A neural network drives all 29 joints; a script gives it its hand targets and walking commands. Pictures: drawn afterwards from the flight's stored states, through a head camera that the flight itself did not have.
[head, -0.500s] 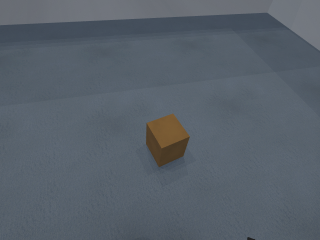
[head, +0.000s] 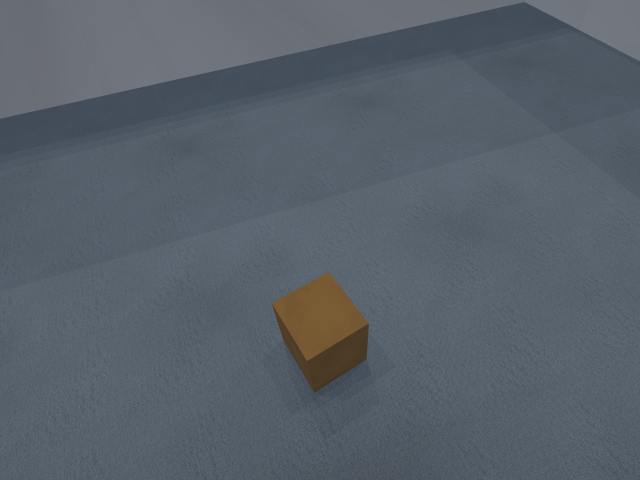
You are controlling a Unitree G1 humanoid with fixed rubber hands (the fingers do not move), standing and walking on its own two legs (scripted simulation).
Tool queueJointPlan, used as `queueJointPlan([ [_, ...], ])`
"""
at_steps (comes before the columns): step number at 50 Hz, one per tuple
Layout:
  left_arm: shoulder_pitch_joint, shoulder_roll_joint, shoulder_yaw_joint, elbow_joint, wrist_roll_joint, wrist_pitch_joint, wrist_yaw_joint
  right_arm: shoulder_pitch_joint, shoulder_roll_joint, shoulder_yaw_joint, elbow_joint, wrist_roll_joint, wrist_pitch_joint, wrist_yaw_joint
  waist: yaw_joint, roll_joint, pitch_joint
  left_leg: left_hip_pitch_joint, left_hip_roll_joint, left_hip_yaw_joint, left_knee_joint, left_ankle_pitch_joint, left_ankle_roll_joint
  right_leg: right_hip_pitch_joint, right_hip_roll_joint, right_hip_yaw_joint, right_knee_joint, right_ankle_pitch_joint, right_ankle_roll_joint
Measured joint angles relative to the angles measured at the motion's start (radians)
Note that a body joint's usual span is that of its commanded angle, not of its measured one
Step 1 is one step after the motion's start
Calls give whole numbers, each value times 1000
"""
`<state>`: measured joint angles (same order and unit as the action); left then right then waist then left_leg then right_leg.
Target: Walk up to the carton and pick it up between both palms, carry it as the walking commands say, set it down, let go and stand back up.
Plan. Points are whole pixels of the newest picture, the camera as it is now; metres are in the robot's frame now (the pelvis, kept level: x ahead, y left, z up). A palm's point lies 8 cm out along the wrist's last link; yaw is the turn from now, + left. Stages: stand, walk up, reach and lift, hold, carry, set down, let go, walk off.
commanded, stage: walk up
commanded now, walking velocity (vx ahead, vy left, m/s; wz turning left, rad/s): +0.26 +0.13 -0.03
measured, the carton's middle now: (321, 332) +0.63 +0.02 -0.64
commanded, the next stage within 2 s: none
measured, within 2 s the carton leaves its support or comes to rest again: neither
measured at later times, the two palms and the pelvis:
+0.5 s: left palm out of the picture +0.07 +0.26 -0.15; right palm out of the picture +0.12 -0.19 -0.12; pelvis +0.07 +0.04 +0.01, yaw -1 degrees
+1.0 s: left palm out of the picture +0.07 +0.23 -0.13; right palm out of the picture +0.09 -0.21 -0.14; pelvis +0.09 +0.01 +0.01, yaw -2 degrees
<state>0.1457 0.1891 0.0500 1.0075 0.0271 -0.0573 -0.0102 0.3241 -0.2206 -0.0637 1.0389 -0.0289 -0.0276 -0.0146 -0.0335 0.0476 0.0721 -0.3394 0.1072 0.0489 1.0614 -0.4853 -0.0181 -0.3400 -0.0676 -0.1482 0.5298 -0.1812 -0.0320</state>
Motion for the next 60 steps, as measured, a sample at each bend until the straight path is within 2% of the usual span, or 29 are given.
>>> queueJointPlan([
  [4, 90, -5, 2, 24, -2, -9, 11, -61, -17, -11, -14, 0, 32, 11, 50, 6, -13, -111, -9, 20, 32, 135, -18, 66, -8, 10, -81, 16, 2],
  [7, 161, -6, 1, 44, 0, -9, 14, -92, -20, -9, -24, 0, 51, 21, 69, 1, -27, -151, -7, 21, -22, 209, -28, 101, -12, 18, -119, 16, 7],
  [10, 204, -12, -8, 64, -4, -2, 20, -121, -13, -5, -27, 4, 60, 23, 81, -4, -29, -147, -10, 9, -143, 265, -35, 136, -12, 22, -154, 19, 14],
  [13, 208, -28, -24, 90, -9, 8, 29, -156, -2, 16, -34, 18, 56, 9, 89, -5, -17, -91, -24, -14, -313, 243, -34, 156, 1, 26, -157, 13, 21],
  [17, 195, -47, -30, 108, -16, 33, 32, -168, 15, 30, -34, 23, 41, -8, 81, 3, -27, 44, -34, 5, -567, 322, -21, 157, 29, 18, -97, -34, 43],
  [21, 153, -32, -30, 102, -22, 64, 36, -152, 67, 35, -7, 25, 32, -10, 73, -69, -24, 83, -65, 26, -598, 317, 31, 160, 22, 71, -58, -112, 51],
  [24, 141, -23, -30, 95, -19, 71, 32, -142, 80, 43, 6, 25, 33, -13, 55, -97, -33, 106, -84, 36, -650, 337, 42, 170, 29, 99, -89, -91, 46],
  [27, 129, -17, -31, 103, -16, 65, 33, -129, 76, 42, 20, 26, 29, -16, 44, -98, -36, 118, -98, 37, -677, 348, 46, 186, 24, 110, -126, -32, 49],
  [31, 126, -10, -32, 123, -14, 57, 34, -109, 66, 38, 41, 25, 26, -15, 40, -80, -39, 135, -100, 36, -703, 356, 44, 203, 23, 108, -152, -31, 60],
  [41, 142, -25, -39, 169, -12, 41, 41, -80, 59, 34, 82, 23, 23, -11, 37, -46, -32, 162, -83, 32, -723, 356, 21, 228, 41, 105, -171, -35, 42],
  [60, 148, -70, -35, 176, -12, 34, 51, -55, 82, 37, 131, 22, 26, -24, 35, -45, -45, 179, -47, 18, -712, 331, -20, 247, 77, 93, -161, -66, 2],
])
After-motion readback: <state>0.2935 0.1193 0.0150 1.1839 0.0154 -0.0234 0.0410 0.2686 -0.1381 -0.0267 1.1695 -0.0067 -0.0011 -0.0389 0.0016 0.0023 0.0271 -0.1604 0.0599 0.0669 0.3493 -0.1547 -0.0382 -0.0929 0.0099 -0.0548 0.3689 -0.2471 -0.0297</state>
